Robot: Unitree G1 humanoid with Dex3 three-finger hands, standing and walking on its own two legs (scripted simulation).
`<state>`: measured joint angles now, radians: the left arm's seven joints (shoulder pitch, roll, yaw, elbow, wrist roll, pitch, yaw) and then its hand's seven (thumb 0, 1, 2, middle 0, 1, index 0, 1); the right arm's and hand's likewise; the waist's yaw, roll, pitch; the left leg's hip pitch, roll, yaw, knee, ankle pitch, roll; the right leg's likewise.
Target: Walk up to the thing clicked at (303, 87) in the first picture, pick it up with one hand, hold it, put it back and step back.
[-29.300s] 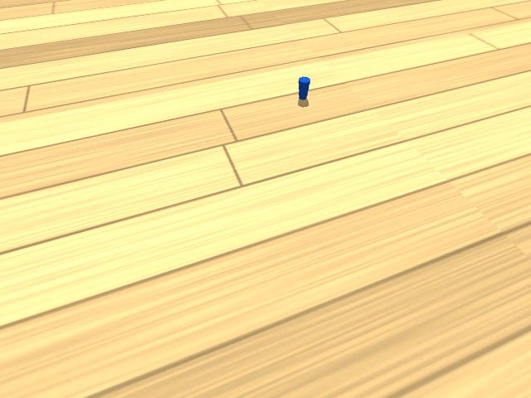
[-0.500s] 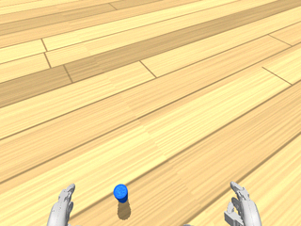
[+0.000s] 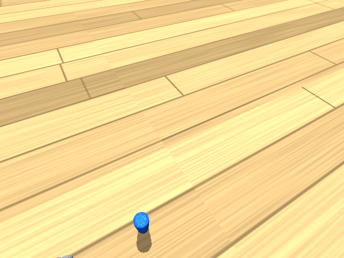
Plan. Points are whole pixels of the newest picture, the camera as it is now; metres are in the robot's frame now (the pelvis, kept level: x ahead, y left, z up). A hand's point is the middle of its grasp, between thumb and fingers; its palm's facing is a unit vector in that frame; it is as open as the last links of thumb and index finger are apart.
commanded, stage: stand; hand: left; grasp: from the side
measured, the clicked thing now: (142, 224) +0.41 +0.16 -0.69
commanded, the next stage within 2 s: step back in 1.84 s
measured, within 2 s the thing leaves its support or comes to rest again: neither
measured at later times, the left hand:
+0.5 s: hand out of the picture +0.02 +0.25 -0.13, palm faces +0.00 -0.93 -0.36, open 7.4 cm
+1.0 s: hand out of the picture +0.06 +0.23 -0.14, palm faces -0.02 -0.94 -0.33, open 7.4 cm
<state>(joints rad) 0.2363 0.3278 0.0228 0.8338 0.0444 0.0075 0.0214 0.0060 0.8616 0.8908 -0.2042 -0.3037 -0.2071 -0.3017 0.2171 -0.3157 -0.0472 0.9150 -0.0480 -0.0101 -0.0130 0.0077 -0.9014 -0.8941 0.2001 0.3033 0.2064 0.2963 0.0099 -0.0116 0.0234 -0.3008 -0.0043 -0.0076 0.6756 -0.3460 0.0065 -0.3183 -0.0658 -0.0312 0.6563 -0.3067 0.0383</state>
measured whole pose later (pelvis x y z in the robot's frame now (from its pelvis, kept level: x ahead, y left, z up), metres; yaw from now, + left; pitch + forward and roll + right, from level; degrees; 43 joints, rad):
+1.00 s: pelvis +0.00 -0.01 +0.02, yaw +0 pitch -3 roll +0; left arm 0.13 0.32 0.01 1.15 0.02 -0.01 0.00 0.00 0.90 0.90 -0.20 -0.30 -0.21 -0.30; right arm 0.16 -0.33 -0.01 1.14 -0.02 0.00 0.00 0.00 -0.90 -0.89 0.20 0.30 0.21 0.30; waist 0.01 0.01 0.06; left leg -0.13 0.01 -0.01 0.36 -0.18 -0.01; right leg -0.16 -0.05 -0.04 0.37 -0.16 0.03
